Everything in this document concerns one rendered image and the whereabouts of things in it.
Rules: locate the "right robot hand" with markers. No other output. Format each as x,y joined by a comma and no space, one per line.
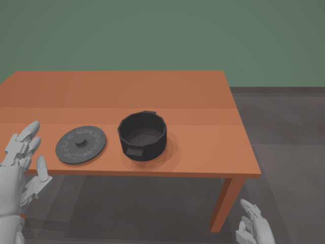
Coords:
259,229

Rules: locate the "left robot hand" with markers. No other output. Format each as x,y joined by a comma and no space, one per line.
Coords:
19,151

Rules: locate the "knob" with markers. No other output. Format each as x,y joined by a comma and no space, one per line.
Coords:
80,140

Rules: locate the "robot left forearm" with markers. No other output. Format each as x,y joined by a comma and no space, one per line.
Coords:
10,229

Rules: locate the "pot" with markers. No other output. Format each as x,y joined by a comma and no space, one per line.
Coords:
143,136

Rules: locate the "table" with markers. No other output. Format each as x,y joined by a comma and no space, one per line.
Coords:
205,134

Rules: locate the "lid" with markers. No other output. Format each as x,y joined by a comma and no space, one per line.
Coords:
70,153

